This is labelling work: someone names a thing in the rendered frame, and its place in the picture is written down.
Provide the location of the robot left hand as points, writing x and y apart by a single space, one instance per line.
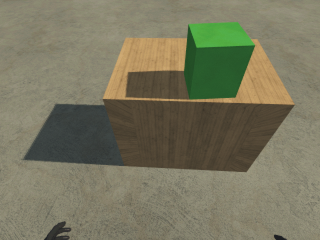
58 229

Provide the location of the pedestal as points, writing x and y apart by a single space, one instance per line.
156 125

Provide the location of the carton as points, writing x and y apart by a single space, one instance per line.
216 59

